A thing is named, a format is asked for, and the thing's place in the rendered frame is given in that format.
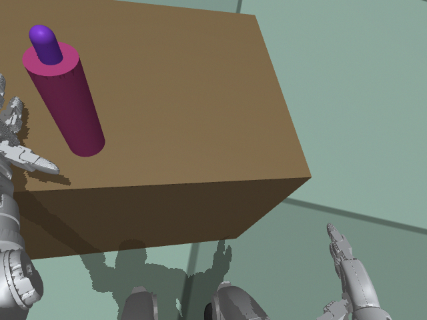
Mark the right robot arm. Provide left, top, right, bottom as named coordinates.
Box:
left=352, top=307, right=392, bottom=320

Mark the left robot arm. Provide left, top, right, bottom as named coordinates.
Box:
left=0, top=160, right=43, bottom=320

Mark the left robot hand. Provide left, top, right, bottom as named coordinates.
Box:
left=0, top=73, right=59, bottom=175

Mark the right robot hand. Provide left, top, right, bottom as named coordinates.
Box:
left=316, top=223, right=381, bottom=320

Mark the bottle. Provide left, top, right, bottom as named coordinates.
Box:
left=22, top=25, right=105, bottom=157

